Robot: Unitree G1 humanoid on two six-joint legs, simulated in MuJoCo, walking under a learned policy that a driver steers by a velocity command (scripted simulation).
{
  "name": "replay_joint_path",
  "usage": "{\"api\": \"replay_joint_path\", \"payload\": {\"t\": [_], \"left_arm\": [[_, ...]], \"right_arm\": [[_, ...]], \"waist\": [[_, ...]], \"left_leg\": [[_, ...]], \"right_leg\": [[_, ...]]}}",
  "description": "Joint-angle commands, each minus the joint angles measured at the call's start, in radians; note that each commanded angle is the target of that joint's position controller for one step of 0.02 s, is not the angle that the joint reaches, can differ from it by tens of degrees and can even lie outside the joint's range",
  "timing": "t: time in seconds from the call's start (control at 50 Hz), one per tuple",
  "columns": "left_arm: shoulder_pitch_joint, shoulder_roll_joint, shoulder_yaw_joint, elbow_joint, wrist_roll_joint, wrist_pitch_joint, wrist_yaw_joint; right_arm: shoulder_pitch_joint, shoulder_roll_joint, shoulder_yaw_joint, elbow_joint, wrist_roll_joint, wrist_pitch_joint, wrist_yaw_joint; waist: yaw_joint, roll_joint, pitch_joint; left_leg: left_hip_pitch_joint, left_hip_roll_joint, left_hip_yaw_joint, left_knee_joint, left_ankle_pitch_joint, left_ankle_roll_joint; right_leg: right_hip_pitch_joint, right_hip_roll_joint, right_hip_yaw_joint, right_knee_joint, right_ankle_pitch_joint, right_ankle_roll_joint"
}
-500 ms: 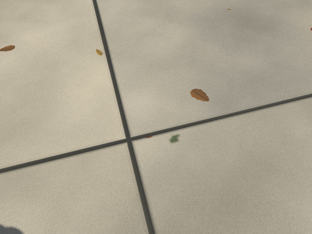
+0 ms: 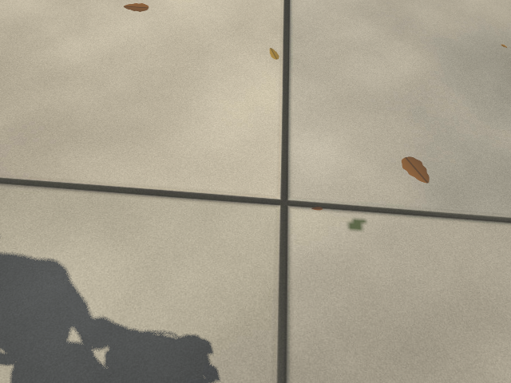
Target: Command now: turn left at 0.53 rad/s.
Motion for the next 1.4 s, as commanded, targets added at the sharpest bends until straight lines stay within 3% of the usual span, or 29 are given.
{"api": "replay_joint_path", "payload": {"t": [0.02,0.2,0.28,0.3,0.32,0.34,0.36,0.4,0.48,0.6,0.66,0.7,0.72,0.74,0.76,0.78,0.8,0.84,0.94,1.04,1.12,1.16,1.18,1.2,1.22,1.24,1.26,1.3,1.4], "left_arm": [[-0.036,0.062,0.010,-0.074,-0.002,-0.009,0.001],[-0.005,0.060,-0.002,-0.070,-0.016,-0.016,0.009],[0.091,0.032,-0.015,-0.036,-0.015,-0.035,0.021],[0.081,0.068,-0.013,-0.041,0.001,-0.048,0.028],[0.060,0.121,-0.014,-0.060,0.014,-0.059,0.027],[0.073,0.170,0.003,-0.037,0.015,-0.056,0.013],[0.096,0.141,0.002,-0.021,0.014,-0.057,0.001],[0.076,0.108,-0.004,-0.005,0.001,-0.059,-0.005],[0.137,0.097,0.001,0.037,-0.009,-0.090,-0.008],[0.205,0.114,0.017,0.086,-0.004,-0.109,-0.018],[0.182,0.126,0.023,0.089,-0.008,-0.109,-0.026],[0.161,0.104,0.018,0.089,-0.015,-0.107,-0.028],[0.127,0.048,0.001,0.067,-0.012,-0.113,-0.029],[0.091,-0.051,-0.027,0.014,-0.026,-0.122,-0.033],[0.092,0.053,-0.002,0.025,-0.006,-0.115,-0.025],[0.116,0.072,0.008,0.045,-0.005,-0.113,-0.034],[0.147,0.059,0.006,0.068,-0.008,-0.113,-0.046],[0.152,0.045,0.007,0.090,0.005,-0.102,-0.057],[0.052,-0.002,-0.002,0.050,0.010,-0.080,-0.069],[-0.096,-0.055,-0.033,-0.016,0.011,-0.078,-0.084],[0.068,0.007,-0.014,0.012,0.024,-0.081,-0.073],[0.246,0.072,0.015,0.056,0.039,-0.106,-0.052],[0.221,0.182,0.039,0.046,0.029,-0.111,-0.039],[0.250,0.236,0.063,0.023,-0.017,-0.093,-0.034],[0.173,0.190,0.058,-0.008,-0.033,-0.070,-0.022],[0.091,0.122,0.039,-0.021,-0.035,-0.058,-0.014],[0.055,0.078,0.026,-0.018,-0.028,-0.053,-0.011],[0.046,0.057,0.020,-0.013,-0.022,-0.052,-0.010],[0.045,0.103,0.034,-0.022,-0.004,-0.058,-0.020]], "right_arm": [[0.035,-0.156,-0.042,-0.052,0.000,-0.011,-0.004],[-0.017,-0.157,-0.029,-0.056,-0.024,-0.005,-0.002],[-0.084,-0.131,-0.011,-0.046,-0.007,-0.002,-0.008],[-0.061,-0.090,0.002,-0.046,-0.007,-0.008,-0.009],[0.000,-0.032,0.019,-0.041,-0.001,-0.012,-0.007],[-0.039,-0.103,0.003,-0.040,-0.016,-0.006,-0.013],[-0.065,-0.133,-0.006,-0.039,-0.029,-0.009,-0.010],[-0.046,-0.126,-0.010,-0.013,-0.037,-0.018,0.009],[-0.090,-0.083,0.001,0.003,-0.040,-0.040,0.039],[-0.190,-0.056,0.014,-0.017,-0.031,-0.059,0.043],[-0.145,-0.056,0.015,-0.003,-0.025,-0.069,0.034],[0.005,-0.068,0.006,0.052,-0.030,-0.086,0.017],[0.137,-0.122,-0.009,0.084,-0.038,-0.101,0.001],[0.243,-0.257,-0.039,0.091,-0.041,-0.106,-0.008],[0.214,-0.243,-0.040,0.099,-0.042,-0.104,-0.009],[0.119,-0.173,-0.020,0.074,-0.037,-0.106,-0.005],[0.056,-0.117,-0.005,0.058,-0.029,-0.113,-0.002],[0.032,-0.070,0.011,0.056,-0.026,-0.128,-0.009],[0.101,-0.053,0.020,0.097,-0.017,-0.144,-0.012],[0.105,-0.060,0.025,0.125,-0.008,-0.127,-0.029],[0.076,-0.108,0.005,0.126,-0.004,-0.111,-0.048],[0.042,-0.122,-0.003,0.106,0.004,-0.102,-0.040],[0.133,-0.013,0.019,0.070,-0.012,-0.099,-0.030],[0.179,-0.046,0.012,0.050,0.002,-0.078,-0.028],[0.122,-0.079,0.010,0.052,-0.017,-0.073,-0.026],[0.043,-0.080,0.010,0.034,-0.018,-0.074,-0.023],[0.004,-0.080,0.007,0.028,-0.025,-0.073,-0.026],[0.032,-0.068,0.007,0.030,-0.041,-0.037,-0.027],[0.018,-0.046,0.008,0.014,-0.031,-0.001,-0.028]], "waist": [[-0.021,0.133,-0.073],[-0.029,0.165,-0.080],[0.038,0.126,-0.082],[0.017,0.041,-0.090],[-0.015,-0.126,-0.134],[0.020,-0.179,-0.080],[0.029,-0.129,-0.024],[0.005,-0.119,0.043],[0.032,-0.080,0.013],[0.070,-0.102,0.012],[0.032,-0.083,0.021],[-0.048,-0.008,0.000],[-0.111,0.096,-0.054],[-0.152,0.339,-0.116],[-0.116,0.211,-0.028],[-0.054,0.129,0.035],[-0.019,0.116,0.048],[-0.006,0.117,0.028],[0.005,0.109,0.025],[-0.019,0.145,0.032],[0.056,0.161,-0.085],[0.150,0.068,-0.191],[0.053,-0.151,-0.277],[0.074,-0.164,-0.461],[0.071,-0.017,-0.376],[0.057,0.021,-0.215],[0.027,0.066,-0.123],[-0.006,0.044,-0.102],[-0.004,-0.012,-0.147]], "left_leg": [[0.177,0.243,-0.274,-0.100,0.342,0.152],[0.048,0.238,-0.318,-0.077,0.309,0.144],[-0.053,0.192,-0.320,-0.015,0.273,0.062],[-0.107,0.144,-0.287,0.033,0.139,0.006],[-0.188,0.017,-0.155,0.152,-0.163,-0.032],[-0.172,-0.030,-0.053,0.261,-0.311,-0.033],[-0.227,-0.007,-0.056,0.373,-0.293,-0.032],[-0.312,0.016,-0.036,0.465,-0.211,-0.051],[-0.369,0.056,0.049,0.447,-0.128,-0.081],[-0.273,0.080,0.106,0.226,-0.134,-0.076],[-0.087,0.065,0.136,0.091,-0.075,-0.041],[0.205,0.046,0.124,-0.028,-0.019,-0.025],[0.378,0.176,-0.036,-0.105,-0.143,-0.008],[0.472,0.439,-0.428,-0.286,-0.524,0.065],[0.317,0.505,-0.537,-0.322,-0.605,0.116],[0.244,0.454,-0.441,-0.312,-0.543,0.105],[0.201,0.401,-0.329,-0.320,-0.413,0.074],[0.203,0.327,-0.138,-0.325,-0.142,0.029],[0.202,0.303,0.111,-0.238,0.582,0.033],[0.134,0.249,0.254,-0.153,0.751,0.015],[0.195,0.291,0.258,0.130,0.988,0.007],[0.080,0.238,0.271,0.539,0.635,-0.029],[-0.191,0.113,0.262,0.847,-0.346,-0.062],[-0.359,0.000,0.081,1.084,-0.462,-0.083],[-0.416,0.071,0.015,1.073,-0.352,-0.083],[-0.432,0.100,0.025,1.004,-0.271,-0.087],[-0.412,0.125,0.022,0.917,-0.231,-0.096],[-0.301,0.133,0.023,0.799,-0.201,-0.108],[-0.281,0.115,0.031,0.640,-0.147,-0.123]], "right_leg": [[-0.127,-0.007,0.021,-0.040,0.005,0.018],[0.110,0.014,-0.001,-0.294,-0.044,-0.020],[0.362,0.013,-0.007,-0.681,0.169,-0.055],[0.428,-0.101,0.121,-0.766,0.196,-0.073],[0.489,-0.293,0.360,-0.847,0.142,-0.135],[0.328,-0.361,0.431,-0.857,0.014,-0.243],[0.322,-0.334,0.450,-0.909,-0.198,-0.263],[0.342,-0.256,0.374,-0.946,-0.255,-0.222],[0.454,-0.206,0.269,-0.932,-0.097,-0.224],[0.403,-0.224,0.233,-0.913,-0.061,-0.253],[0.272,-0.224,0.209,-0.876,-0.052,-0.244],[0.085,-0.167,0.180,-0.739,-0.039,-0.208],[-0.041,-0.094,0.116,-0.554,-0.058,-0.168],[-0.223,0.049,-0.031,-0.228,-0.150,-0.121],[-0.265,0.028,0.040,-0.049,-0.160,-0.141],[-0.257,-0.020,0.088,0.008,-0.065,-0.154],[-0.228,-0.042,0.091,0.006,0.012,-0.147],[-0.202,-0.060,0.060,0.022,0.112,-0.121],[-0.247,-0.055,-0.012,0.035,0.221,-0.067],[-0.070,-0.008,-0.147,-0.339,0.350,-0.062],[0.129,0.064,-0.162,-0.418,0.262,-0.149],[0.374,0.036,-0.073,-0.603,0.467,-0.216],[0.620,-0.255,0.230,-0.454,1.094,-0.296],[0.759,-0.404,0.575,-0.540,1.091,-0.502],[0.652,-0.376,0.511,-0.625,0.826,-0.482],[0.489,-0.328,0.436,-0.684,0.668,-0.443],[0.372,-0.269,0.381,-0.721,0.627,-0.389],[0.242,-0.191,0.291,-0.742,0.620,-0.326],[0.206,-0.135,0.269,-0.760,0.432,-0.272]]}}
Next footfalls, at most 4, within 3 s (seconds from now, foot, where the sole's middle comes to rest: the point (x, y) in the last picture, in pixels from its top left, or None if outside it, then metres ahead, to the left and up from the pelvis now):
0.30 right None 0.04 -0.12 -0.78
0.72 left None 0.12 0.11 -0.78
1.16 right None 0.35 -0.07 -0.78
1.70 left None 0.38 0.13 -0.78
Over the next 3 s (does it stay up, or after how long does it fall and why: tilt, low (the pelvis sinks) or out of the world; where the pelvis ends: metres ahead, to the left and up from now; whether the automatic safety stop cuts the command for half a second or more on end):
stays up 0.63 -0.04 -0.02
